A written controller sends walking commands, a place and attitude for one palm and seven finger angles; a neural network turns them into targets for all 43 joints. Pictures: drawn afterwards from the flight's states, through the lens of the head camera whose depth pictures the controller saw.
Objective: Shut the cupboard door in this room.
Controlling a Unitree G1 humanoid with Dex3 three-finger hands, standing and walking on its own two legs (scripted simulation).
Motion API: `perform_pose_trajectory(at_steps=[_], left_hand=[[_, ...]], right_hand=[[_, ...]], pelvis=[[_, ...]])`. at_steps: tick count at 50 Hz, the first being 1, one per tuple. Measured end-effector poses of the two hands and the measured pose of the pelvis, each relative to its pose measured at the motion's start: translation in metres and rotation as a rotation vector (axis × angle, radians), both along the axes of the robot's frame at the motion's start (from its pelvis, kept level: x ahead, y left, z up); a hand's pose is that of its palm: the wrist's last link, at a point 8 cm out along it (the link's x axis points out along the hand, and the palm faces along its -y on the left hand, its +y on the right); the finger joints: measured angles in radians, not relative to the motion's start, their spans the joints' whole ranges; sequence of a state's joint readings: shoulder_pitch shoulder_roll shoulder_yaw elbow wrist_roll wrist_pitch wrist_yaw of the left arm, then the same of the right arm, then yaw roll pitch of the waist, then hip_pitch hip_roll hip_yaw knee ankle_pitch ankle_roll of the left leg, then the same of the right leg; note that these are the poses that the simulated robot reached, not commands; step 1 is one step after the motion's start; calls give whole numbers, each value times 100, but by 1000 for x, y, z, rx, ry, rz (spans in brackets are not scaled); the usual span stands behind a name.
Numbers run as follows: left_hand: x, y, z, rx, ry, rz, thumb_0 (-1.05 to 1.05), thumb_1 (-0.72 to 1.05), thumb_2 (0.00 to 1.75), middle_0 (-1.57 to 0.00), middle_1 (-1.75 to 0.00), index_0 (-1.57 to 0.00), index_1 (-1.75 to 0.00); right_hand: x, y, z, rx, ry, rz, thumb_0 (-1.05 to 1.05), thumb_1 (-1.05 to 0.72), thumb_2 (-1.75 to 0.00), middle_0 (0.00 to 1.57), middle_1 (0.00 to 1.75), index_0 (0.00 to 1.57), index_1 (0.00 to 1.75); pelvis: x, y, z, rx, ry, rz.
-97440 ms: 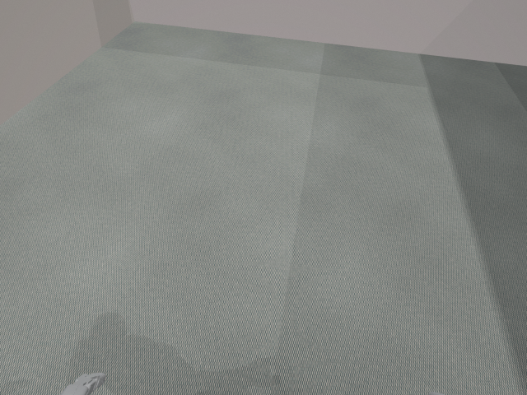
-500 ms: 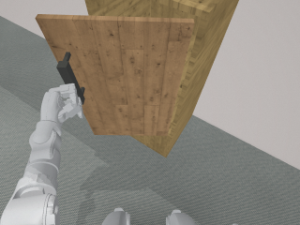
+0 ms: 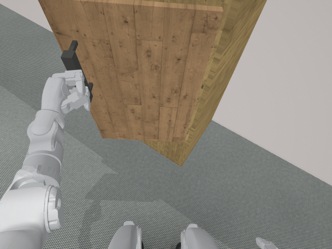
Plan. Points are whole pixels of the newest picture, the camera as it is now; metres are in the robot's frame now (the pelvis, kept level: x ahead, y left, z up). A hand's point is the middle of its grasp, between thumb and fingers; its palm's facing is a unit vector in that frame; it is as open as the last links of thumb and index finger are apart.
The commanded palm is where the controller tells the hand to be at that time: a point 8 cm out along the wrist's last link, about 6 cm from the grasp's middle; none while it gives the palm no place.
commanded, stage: push the door shut along its arc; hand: left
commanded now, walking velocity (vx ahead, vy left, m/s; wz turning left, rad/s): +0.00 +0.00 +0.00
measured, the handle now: (81, 73) +0.53 +0.21 +0.07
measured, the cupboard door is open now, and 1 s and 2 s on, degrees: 32 11 5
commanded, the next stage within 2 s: pull the fist back off the door in 1.42 s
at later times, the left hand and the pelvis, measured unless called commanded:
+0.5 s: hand (94, 78) +0.51 +0.17 +0.08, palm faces -0.21 -0.98 -0.04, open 3.2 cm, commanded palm +0.52 +0.21 +0.07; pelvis +0.00 +0.01 -0.02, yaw -1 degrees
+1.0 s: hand (111, 61) +0.57 +0.14 +0.08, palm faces -0.31 -0.95 -0.03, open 3.1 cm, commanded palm +0.58 +0.17 +0.07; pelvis +0.00 +0.01 -0.03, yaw -3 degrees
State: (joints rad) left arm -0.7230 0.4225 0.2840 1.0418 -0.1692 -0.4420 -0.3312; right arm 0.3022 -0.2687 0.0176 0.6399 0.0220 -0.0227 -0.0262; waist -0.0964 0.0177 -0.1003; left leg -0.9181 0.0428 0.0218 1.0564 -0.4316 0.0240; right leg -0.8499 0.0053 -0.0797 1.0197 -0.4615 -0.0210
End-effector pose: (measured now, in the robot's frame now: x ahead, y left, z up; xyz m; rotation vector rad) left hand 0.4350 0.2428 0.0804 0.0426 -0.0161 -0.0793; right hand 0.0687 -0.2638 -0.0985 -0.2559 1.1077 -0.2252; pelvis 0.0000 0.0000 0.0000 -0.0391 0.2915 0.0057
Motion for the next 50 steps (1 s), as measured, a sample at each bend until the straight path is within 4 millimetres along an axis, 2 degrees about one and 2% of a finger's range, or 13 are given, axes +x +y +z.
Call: perform_pose_trajectory(at_steps=[10,22,33,43,50], left_hand=[[29,-5,-1,-2,31,-50,1,91,93,-131,-150,-131,-150],[59,-7,1,9,32,-100,2,90,90,-131,-150,-132,-150],[88,-17,3,-2,56,-142,2,90,90,-131,-150,-131,-150],[115,-38,3,-4,57,-218,2,90,90,-130,-150,-130,-150],[128,-45,5,-2,66,-229,2,90,90,-130,-150,-130,-150]], right_hand=[[-31,-3,-10,-8,85,-43,1,-90,-90,20,30,20,30],[-68,-2,-10,-28,176,-96,1,-90,-90,20,30,20,30],[-83,4,-10,-40,211,-112,1,-90,-90,20,30,20,30],[-95,11,-14,-42,249,-138,1,-90,-90,20,30,20,30],[-103,16,-15,-33,269,-161,1,-90,-90,20,30,20,30]], pelvis=[[-2,1,-8,-6,41,-4],[-2,4,-15,-20,84,-10],[-3,8,-20,-31,118,-11],[-1,12,-26,-38,157,-20],[2,12,-28,-38,171,-28]])
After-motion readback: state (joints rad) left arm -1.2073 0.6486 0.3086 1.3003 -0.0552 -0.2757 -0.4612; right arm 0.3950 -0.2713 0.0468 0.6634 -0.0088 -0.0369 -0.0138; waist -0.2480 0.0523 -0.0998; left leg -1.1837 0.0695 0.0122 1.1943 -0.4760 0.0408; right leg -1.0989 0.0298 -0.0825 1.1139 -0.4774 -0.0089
